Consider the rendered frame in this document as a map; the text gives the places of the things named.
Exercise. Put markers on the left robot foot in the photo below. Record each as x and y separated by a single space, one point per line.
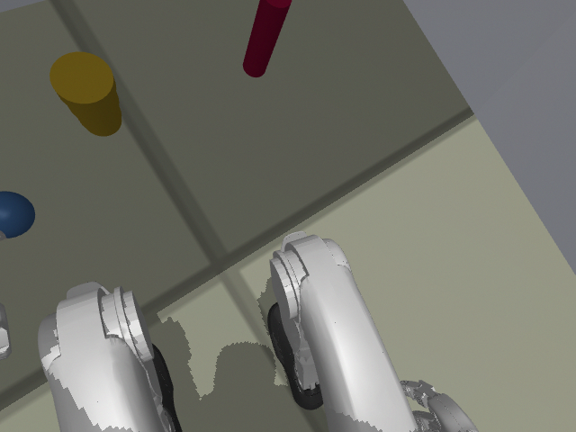
167 389

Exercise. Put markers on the right robot hand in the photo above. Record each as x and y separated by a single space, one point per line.
445 415

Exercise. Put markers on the right robot foot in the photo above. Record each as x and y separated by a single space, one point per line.
307 399

